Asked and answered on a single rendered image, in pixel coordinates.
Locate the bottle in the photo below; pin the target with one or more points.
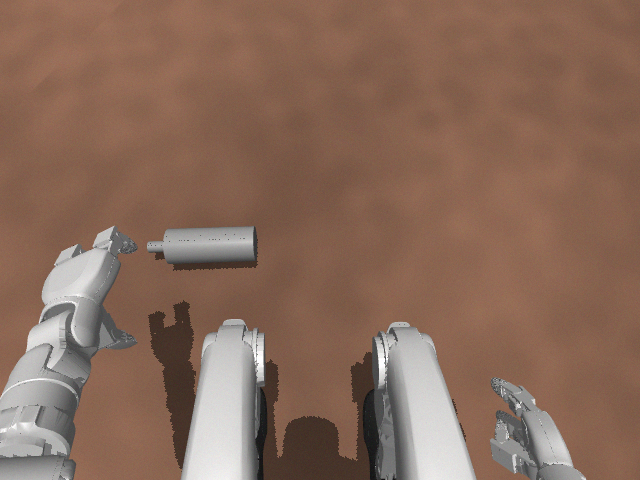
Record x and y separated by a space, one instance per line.
207 245

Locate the left robot arm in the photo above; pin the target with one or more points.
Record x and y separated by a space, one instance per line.
39 401

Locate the left robot hand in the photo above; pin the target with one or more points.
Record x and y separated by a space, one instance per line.
91 274

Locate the right robot hand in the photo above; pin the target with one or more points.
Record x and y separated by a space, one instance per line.
537 441

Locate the right robot arm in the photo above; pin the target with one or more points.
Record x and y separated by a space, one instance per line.
559 472

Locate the right robot foot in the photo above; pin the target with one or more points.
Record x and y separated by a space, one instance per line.
371 436

